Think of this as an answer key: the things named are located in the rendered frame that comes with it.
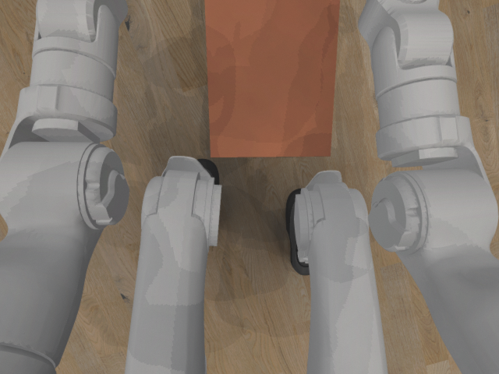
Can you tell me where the left robot forearm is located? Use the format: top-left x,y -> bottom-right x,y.
0,0 -> 128,216

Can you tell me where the right robot upper arm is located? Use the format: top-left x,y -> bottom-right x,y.
368,168 -> 499,374

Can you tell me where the left robot shin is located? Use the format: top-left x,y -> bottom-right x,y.
141,156 -> 210,230

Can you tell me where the robot shin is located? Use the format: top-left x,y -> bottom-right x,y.
141,156 -> 210,230
297,171 -> 369,263

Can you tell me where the carton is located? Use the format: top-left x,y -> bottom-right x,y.
204,0 -> 340,157

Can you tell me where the right robot shin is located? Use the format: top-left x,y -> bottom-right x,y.
297,171 -> 369,263

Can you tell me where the right robot forearm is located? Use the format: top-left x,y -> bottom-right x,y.
358,0 -> 498,222

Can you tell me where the left robot upper arm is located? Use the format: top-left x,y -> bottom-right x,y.
0,142 -> 129,374

